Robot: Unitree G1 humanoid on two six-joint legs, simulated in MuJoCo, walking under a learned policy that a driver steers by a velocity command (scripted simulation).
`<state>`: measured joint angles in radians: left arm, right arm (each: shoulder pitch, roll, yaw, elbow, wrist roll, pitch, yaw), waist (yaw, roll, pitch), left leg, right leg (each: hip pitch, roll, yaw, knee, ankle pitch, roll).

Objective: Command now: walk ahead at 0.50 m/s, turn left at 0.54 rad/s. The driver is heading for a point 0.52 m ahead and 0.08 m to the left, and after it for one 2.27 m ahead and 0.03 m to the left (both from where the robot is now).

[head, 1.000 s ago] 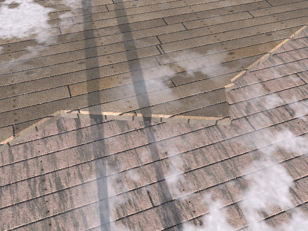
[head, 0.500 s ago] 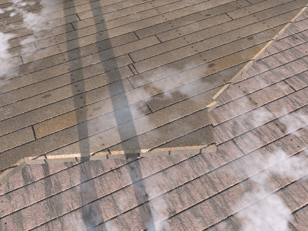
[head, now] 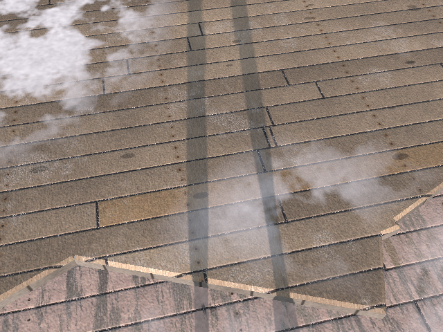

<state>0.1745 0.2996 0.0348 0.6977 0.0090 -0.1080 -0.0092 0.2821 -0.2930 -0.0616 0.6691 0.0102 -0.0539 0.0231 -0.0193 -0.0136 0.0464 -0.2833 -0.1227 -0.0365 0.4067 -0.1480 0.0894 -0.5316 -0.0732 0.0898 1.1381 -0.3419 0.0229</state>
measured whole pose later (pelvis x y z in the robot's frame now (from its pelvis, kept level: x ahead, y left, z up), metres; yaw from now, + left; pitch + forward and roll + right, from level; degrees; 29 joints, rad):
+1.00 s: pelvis +0.44 +0.04 +0.00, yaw +18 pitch +0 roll +1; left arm 0.23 0.30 0.06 0.81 -0.02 0.05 0.05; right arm 0.15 -0.22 -0.04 0.74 -0.04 -0.02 0.00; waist 0.01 -0.03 0.07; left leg -0.31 0.03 0.12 0.43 -0.13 0.03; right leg -0.56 -0.06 0.01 1.21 -0.50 0.11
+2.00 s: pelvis +0.43 +0.02 -0.02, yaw -15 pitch +0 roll +1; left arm 0.29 0.27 0.06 0.64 0.02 0.07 0.00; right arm 0.05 -0.27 -0.07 0.68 0.02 0.05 -0.04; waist 0.04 0.04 0.03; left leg -0.49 0.06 0.03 1.07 -0.66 -0.03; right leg -0.29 0.00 -0.03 0.68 -0.37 -0.03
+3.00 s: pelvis +0.53 +0.02 +0.02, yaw +14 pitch +1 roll -2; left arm 0.15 0.29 0.08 0.65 -0.01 0.01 0.05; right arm 0.14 -0.30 -0.08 0.58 0.03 0.09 0.03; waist 0.00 -0.02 0.04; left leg -0.36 0.04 0.06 0.67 -0.44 -0.07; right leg -0.21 -0.08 -0.14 0.66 -0.54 0.01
